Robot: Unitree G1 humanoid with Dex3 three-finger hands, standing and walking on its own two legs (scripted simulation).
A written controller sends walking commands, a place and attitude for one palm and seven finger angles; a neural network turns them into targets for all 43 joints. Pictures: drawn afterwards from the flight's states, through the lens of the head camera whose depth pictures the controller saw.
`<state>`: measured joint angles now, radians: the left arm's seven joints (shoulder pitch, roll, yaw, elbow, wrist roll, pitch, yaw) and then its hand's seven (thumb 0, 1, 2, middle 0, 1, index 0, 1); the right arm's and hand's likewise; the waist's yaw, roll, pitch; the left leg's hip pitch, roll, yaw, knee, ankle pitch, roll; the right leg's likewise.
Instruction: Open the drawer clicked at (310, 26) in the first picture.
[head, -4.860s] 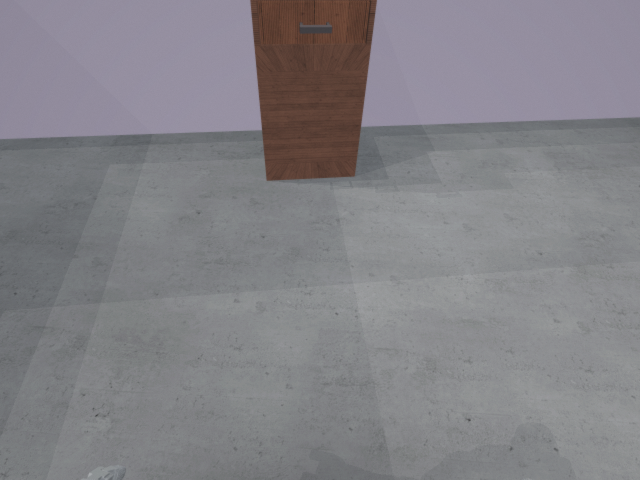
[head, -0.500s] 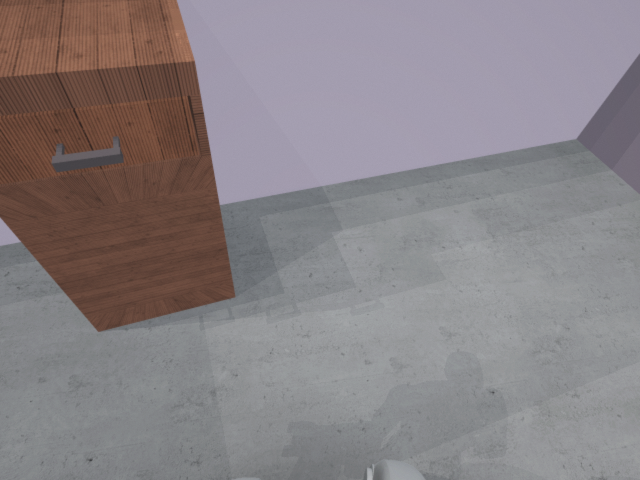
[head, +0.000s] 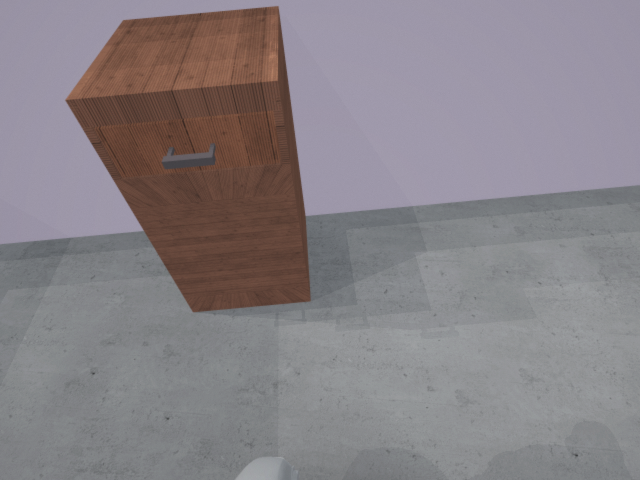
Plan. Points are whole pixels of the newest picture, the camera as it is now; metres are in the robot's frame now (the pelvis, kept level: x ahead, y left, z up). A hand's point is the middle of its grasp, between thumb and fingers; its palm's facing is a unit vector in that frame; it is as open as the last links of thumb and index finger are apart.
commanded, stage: take the last steps up to it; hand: left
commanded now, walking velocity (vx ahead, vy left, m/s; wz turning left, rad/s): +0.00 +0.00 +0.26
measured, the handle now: (190, 155) +0.78 +0.34 -0.05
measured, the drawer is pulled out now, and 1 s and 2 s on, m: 0.00 0.00 0.00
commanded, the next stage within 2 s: come to a stop and stand still in 1.10 s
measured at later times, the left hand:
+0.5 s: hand out of the picture -0.01 +0.26 -0.17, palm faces +0.18 -0.96 -0.20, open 7.4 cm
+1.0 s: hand (185, 444) +0.20 +0.23 -0.16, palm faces +0.18 -0.96 -0.22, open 7.1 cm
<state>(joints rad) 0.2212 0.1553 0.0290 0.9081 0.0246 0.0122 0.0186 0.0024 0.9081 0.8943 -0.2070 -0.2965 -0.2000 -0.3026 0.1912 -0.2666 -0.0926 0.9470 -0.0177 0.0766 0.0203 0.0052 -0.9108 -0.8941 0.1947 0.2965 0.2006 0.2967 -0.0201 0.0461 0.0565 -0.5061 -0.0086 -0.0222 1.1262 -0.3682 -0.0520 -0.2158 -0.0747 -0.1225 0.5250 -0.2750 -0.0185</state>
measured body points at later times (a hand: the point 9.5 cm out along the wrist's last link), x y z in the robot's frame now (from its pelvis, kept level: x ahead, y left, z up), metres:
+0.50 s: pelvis +0.01 +0.06 +0.01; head +0.02 +0.08 +0.46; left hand -0.02 +0.31 -0.15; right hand +0.06 -0.17 -0.14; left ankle -0.06 +0.14 -0.74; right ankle +0.06 -0.08 -0.66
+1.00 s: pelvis +0.17 +0.04 +0.00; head +0.18 +0.03 +0.45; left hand +0.19 +0.28 -0.14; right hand +0.21 -0.19 -0.16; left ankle +0.18 +0.18 -0.68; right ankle +0.20 -0.05 -0.74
